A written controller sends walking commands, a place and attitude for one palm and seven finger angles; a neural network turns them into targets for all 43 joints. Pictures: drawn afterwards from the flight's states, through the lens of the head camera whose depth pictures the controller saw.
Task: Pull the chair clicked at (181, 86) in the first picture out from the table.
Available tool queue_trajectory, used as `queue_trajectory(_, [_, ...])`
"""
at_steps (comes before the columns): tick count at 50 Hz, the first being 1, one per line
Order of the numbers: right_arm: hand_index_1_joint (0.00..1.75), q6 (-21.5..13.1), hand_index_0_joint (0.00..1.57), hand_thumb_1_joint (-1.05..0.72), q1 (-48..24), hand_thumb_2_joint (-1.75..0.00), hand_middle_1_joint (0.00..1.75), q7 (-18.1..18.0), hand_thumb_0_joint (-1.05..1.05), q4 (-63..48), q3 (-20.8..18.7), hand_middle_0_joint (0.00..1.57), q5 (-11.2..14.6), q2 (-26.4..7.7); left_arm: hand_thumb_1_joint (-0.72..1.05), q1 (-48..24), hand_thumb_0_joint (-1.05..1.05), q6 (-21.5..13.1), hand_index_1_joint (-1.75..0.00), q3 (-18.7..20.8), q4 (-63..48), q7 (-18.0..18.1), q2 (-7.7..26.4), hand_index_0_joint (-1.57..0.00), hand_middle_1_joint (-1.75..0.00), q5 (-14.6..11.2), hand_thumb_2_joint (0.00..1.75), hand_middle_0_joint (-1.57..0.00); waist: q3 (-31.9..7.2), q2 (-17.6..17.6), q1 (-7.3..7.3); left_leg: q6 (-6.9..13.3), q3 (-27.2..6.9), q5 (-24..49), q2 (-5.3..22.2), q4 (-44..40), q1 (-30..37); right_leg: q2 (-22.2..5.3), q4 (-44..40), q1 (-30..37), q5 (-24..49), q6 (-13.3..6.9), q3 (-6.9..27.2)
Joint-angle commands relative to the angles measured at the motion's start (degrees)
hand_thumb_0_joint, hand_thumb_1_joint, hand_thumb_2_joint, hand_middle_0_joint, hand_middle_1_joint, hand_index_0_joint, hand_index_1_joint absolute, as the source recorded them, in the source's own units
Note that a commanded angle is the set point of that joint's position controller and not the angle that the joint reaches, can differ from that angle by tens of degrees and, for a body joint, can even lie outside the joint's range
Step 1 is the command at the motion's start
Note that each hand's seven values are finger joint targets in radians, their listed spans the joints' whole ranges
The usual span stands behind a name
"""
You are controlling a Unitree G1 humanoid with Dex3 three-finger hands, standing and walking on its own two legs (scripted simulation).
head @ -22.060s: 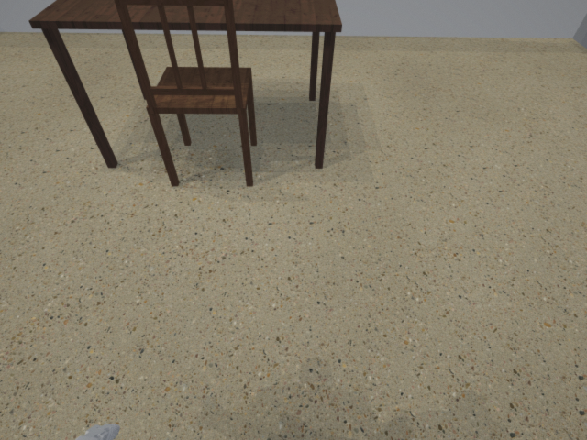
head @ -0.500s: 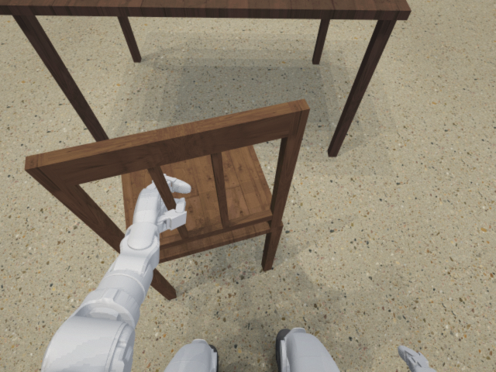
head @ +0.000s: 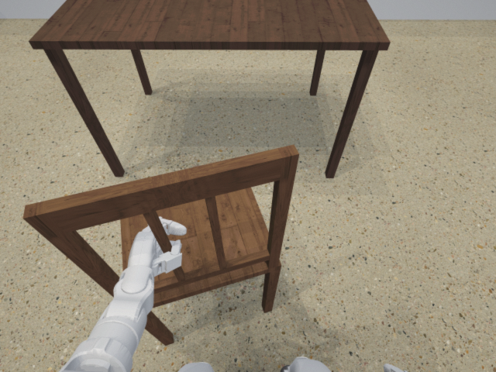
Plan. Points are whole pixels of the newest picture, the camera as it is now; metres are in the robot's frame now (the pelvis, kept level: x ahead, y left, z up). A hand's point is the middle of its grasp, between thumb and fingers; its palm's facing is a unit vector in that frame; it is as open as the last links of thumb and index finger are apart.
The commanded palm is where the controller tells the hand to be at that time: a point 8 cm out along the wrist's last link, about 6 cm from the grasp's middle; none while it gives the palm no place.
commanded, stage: stop walking, hand still on the chair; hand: left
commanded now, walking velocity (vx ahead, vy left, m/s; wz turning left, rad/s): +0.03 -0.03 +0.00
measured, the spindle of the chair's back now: (167, 249) +0.34 +0.17 -0.08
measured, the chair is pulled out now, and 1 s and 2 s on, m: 0.60 0.61 0.61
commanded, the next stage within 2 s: open the thumb and straighten the fingers in 0.70 s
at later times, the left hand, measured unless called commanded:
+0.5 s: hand (175, 261) +0.31 +0.15 -0.05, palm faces +0.06 -0.98 -0.19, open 5.0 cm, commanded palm +0.28 +0.20 -0.04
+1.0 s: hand (173, 258) +0.31 +0.15 -0.05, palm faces +0.05 -0.99 -0.15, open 6.5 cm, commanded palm +0.28 +0.20 -0.03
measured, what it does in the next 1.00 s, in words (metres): shifts its weight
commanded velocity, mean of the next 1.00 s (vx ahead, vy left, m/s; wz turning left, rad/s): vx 0.00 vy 0.00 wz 0.00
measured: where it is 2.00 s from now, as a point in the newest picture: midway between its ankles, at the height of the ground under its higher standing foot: outside the picture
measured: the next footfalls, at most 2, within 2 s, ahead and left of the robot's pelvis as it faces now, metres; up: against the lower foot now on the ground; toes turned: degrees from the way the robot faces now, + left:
none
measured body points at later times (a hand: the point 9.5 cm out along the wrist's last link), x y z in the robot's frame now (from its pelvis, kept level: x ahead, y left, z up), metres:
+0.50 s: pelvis +0.05 +0.00 +0.01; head +0.07 -0.01 +0.46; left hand +0.30 +0.20 -0.04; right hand +0.19 -0.25 -0.10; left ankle +0.05 +0.15 -0.73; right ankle +0.09 -0.13 -0.73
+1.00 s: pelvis +0.05 +0.00 +0.00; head +0.09 +0.01 +0.45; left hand +0.30 +0.21 -0.04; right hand +0.18 -0.26 -0.10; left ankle +0.05 +0.15 -0.73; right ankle +0.09 -0.13 -0.73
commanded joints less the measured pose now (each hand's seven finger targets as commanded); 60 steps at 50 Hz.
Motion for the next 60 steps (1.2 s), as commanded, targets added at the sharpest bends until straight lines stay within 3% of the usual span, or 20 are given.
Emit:
queue_trajectory(1, [0.30,-2.80,0.20,-0.90,-3.18,-0.90,0.30,-0.22,0.00,-6.21,-3.00,0.20,-0.48,-7.04,0.90,-14.70,0.00,-3.39,-1.45,0.48,-10.71,0.19,8.58,-0.50,-1.45,1.74,0.90,-0.50,-12.92,-2.34,0.77,3.27,-1.55,-15.71,1.08,-7.19,-0.23,-4.88,-14.49,4.15,-18.01,-1.98,9.28])
queue_trajectory(2, [0.30,-2.92,0.20,-0.90,-2.35,-0.90,0.30,-0.30,0.00,-5.34,-3.35,0.20,-0.53,-7.37,0.90,-13.81,0.00,-3.43,-1.45,0.97,-11.54,0.26,10.04,-0.50,-1.45,1.82,0.90,-0.50,-11.67,-3.82,0.39,2.85,-0.59,-13.17,0.05,-5.23,2.12,-6.48,-17.36,1.41,-19.24,-2.84,11.23])
queue_trajectory(4, [0.30,-3.44,0.20,-0.90,-2.72,-0.90,0.30,-0.22,0.00,-4.97,-3.03,0.20,-0.85,-6.61,0.90,-12.29,0.00,-3.63,-1.45,1.37,-12.61,0.52,9.63,-0.50,-1.45,1.95,0.90,-0.50,-13.27,-5.39,0.16,2.43,-0.52,-9.17,-0.25,-4.30,5.52,-7.95,-17.99,0.29,-18.59,-3.39,11.15])
queue_trajectory(7, [0.30,-3.80,0.20,-0.90,-3.74,-0.90,0.30,-0.51,0.00,-4.93,-3.13,0.20,-0.74,-6.93,0.90,-8.44,0.00,-3.95,-1.45,2.26,-14.11,0.96,10.33,-0.50,-1.45,1.96,0.90,-0.50,-12.84,-3.30,0.56,3.14,-2.82,-5.53,1.87,-9.24,5.87,-5.78,-15.74,2.47,-12.24,-2.46,8.53])
queue_trajectory(9, [0.30,-3.66,0.20,-0.90,-4.47,-0.90,0.30,-0.48,0.00,-5.67,-2.94,0.20,-0.55,-6.62,0.90,-5.74,0.00,-3.98,-1.45,1.27,-13.99,1.11,8.37,-0.50,-1.45,1.95,0.90,-0.50,-13.51,-1.93,0.97,3.23,-3.25,-4.03,2.90,-11.09,5.06,-4.97,-14.10,4.92,-8.85,-2.16,7.46])
queue_trajectory(15, [0.30,-3.61,0.20,-0.90,-5.90,-0.90,0.30,-0.63,0.00,-6.94,-3.10,0.20,-0.46,-6.49,0.90,-0.37,0.00,-3.91,-1.45,0.47,-18.28,1.28,7.35,-0.50,-1.45,2.06,0.90,-0.50,-16.49,-1.04,1.34,2.73,-2.15,8.88,4.19,-11.38,8.54,-4.32,-10.48,9.74,8.95,-2.20,5.83])
queue_trajectory(17, [0.30,-3.47,0.20,-0.90,-5.93,-0.90,0.30,-0.69,0.00,-7.07,-3.21,0.20,-0.36,-6.73,0.90,1.50,0.00,-3.61,-1.45,0.35,-19.75,1.35,7.97,-0.50,-1.45,1.98,0.90,-0.50,-16.13,0.75,1.05,2.48,-1.82,11.40,4.30,-11.60,8.79,-4.34,-10.18,10.52,12.62,-2.21,5.25])
queue_trajectory(19, [0.30,-3.25,0.20,-0.90,-6.38,-0.90,0.30,-0.57,0.00,-7.69,-3.23,0.20,-0.49,-6.56,0.90,3.26,0.00,-3.32,-1.45,0.37,-20.87,1.49,7.43,-0.50,-1.45,2.04,0.90,-0.50,-17.74,-0.35,1.33,2.22,-1.63,13.78,4.61,-11.22,10.05,-4.45,-9.34,11.61,15.22,-2.29,5.01])
queue_trajectory(32, [0.30,-1.31,0.20,-0.90,-7.23,-0.90,0.30,-0.60,0.00,-9.19,-2.84,0.20,-0.56,-6.13,0.90,7.21,0.00,-1.20,-1.45,-0.12,-24.24,2.01,7.72,-0.50,-1.45,1.61,0.90,-0.50,-14.98,0.55,1.04,1.90,-0.76,8.68,3.72,-12.19,8.31,-4.62,-12.03,11.61,12.56,-2.25,4.85])
queue_trajectory(36, [0.30,-0.94,0.20,-0.90,-7.84,-0.90,0.30,-0.49,0.00,-9.76,-2.74,0.20,-0.69,-5.88,0.90,7.21,0.00,-0.91,-1.45,-0.35,-23.88,2.06,6.76,-0.50,-1.45,1.65,0.90,-0.50,-14.94,-1.21,1.24,1.80,-0.41,7.34,3.54,-11.72,8.69,-4.80,-12.58,10.79,11.12,-2.40,5.77])
queue_trajectory(40, [0.30,-0.89,0.20,-0.90,-8.13,-0.90,0.30,-0.46,0.00,-10.24,-2.90,0.20,-0.62,-6.04,0.90,6.59,0.00,-1.37,-1.45,1.32,-28.34,2.35,8.73,-0.50,-1.45,1.68,0.90,-0.50,-15.42,-0.71,1.47,1.86,-0.64,8.19,3.73,-12.14,8.99,-4.66,-12.21,11.30,11.29,-2.39,5.43])
queue_trajectory(41, [0.30,-1.85,0.20,-0.90,-7.62,-0.90,0.30,1.26,0.00,-11.08,-2.85,0.20,2.31,-8.12,0.78,11.77,0.00,0.01,-1.45,-4.46,-25.80,0.90,0.26,-0.50,-1.45,-2.75,0.84,-0.50,-14.50,-8.11,-2.58,1.60,1.02,3.65,1.07,-10.27,-0.06,-3.00,-8.06,7.05,7.24,-1.25,-1.81])
queue_trajectory(43, [0.30,-3.01,0.20,-0.90,-8.01,-0.90,0.30,2.48,0.00,-11.19,-3.41,0.20,2.37,-8.55,0.54,12.21,0.00,-1.19,-1.45,1.58,-30.69,0.33,7.56,-0.50,-1.45,-3.25,0.73,-0.50,-15.37,-6.03,-0.66,1.91,1.80,-0.45,0.33,-7.74,-3.82,-2.67,-6.18,4.57,3.21,-1.42,-1.02])
queue_trajectory(44, [0.30,-3.88,0.20,-0.90,-8.11,-0.90,0.30,2.96,0.00,-12.10,-3.58,0.20,1.77,-8.25,0.42,13.09,0.00,-1.90,-1.45,1.21,-34.90,0.06,7.74,-0.50,-1.45,-2.63,0.67,-0.50,-18.39,-1.21,0.08,1.84,2.27,-0.86,-0.42,-6.29,-4.38,-2.75,-4.86,4.23,2.70,-1.53,-0.76])
queue_trajectory(45, [0.30,-4.67,0.20,-0.90,-8.01,-0.90,0.30,3.32,0.00,-12.75,-3.47,0.20,1.55,-7.84,0.30,13.71,0.00,-1.87,-1.45,-0.33,-37.29,-0.27,6.59,-0.50,-1.45,-2.09,0.61,-0.50,-18.81,0.34,-0.24,1.86,2.50,-0.82,-0.71,-5.06,-4.97,-2.54,-3.93,2.83,2.76,-1.60,-0.93])
queue_trajectory(48, [0.30,-5.88,0.20,-0.90,-7.26,-0.90,0.30,3.73,0.00,-13.09,-3.66,0.20,1.28,-8.32,-0.07,15.48,0.00,0.00,-1.45,0.64,-39.83,-0.24,7.80,-0.50,-1.45,-1.85,0.43,-0.50,-20.11,1.31,-0.41,1.75,2.24,-0.80,-0.95,-2.19,-7.60,-1.95,-1.25,0.30,2.48,-1.72,-1.40])
queue_trajectory(51, [0.30,-6.78,0.20,-0.90,-7.15,-0.90,0.30,3.71,0.00,-14.53,-3.67,0.20,1.02,-8.33,-0.43,18.31,0.00,3.03,-1.38,-1.00,-42.82,0.10,5.27,-0.47,-1.38,-2.10,0.26,-0.47,-22.50,1.54,0.08,1.56,2.15,0.77,-1.02,0.15,-8.72,-1.69,1.41,-1.41,3.60,-1.60,-2.11])
queue_trajectory(52, [0.30,-6.67,0.20,-0.90,-6.53,-0.90,0.30,3.43,0.00,-13.87,-3.67,0.20,1.03,-8.87,-0.55,17.18,0.00,4.29,-1.30,1.60,-40.86,0.61,8.12,-0.45,-1.30,-2.35,0.20,-0.45,-21.50,-0.71,-0.60,1.64,1.67,0.77,-0.90,0.86,-10.14,-1.51,1.81,-2.09,3.93,-1.49,-2.16])
queue_trajectory(56, [0.30,-7.22,0.20,-0.90,-6.10,-0.90,0.30,2.92,0.00,-15.60,-3.82,0.20,0.61,-8.76,-0.55,18.75,0.00,6.56,-1.01,0.81,-47.37,0.64,6.35,-0.35,-1.01,-2.42,0.20,-0.35,-25.82,0.06,-0.05,1.52,1.76,3.38,-1.16,3.33,-10.19,-1.48,4.65,-2.76,6.29,-1.29,-2.52])
queue_trajectory(60, [0.30,-7.87,0.20,-0.90,-5.48,-0.90,0.30,2.32,0.00,-16.16,-3.87,0.20,0.45,-8.96,-0.55,22.12,0.00,8.17,-0.73,0.05,-50.09,0.17,5.70,-0.25,-0.73,-2.65,0.20,-0.25,-25.97,-1.97,-0.53,1.52,1.33,5.44,-1.03,5.61,-10.90,-1.27,6.46,-4.25,8.19,-1.17,-3.00])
